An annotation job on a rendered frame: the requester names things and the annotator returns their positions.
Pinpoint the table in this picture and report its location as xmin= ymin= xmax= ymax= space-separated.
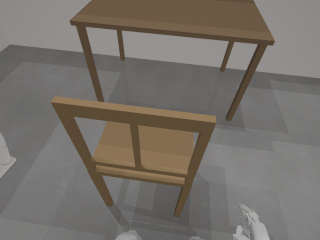
xmin=70 ymin=0 xmax=275 ymax=121

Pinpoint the robot right hand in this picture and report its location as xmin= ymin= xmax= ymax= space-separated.
xmin=233 ymin=203 xmax=270 ymax=240

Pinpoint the robot left hand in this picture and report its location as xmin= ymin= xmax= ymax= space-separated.
xmin=0 ymin=132 xmax=16 ymax=180

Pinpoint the chair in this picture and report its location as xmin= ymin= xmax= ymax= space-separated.
xmin=51 ymin=96 xmax=217 ymax=217

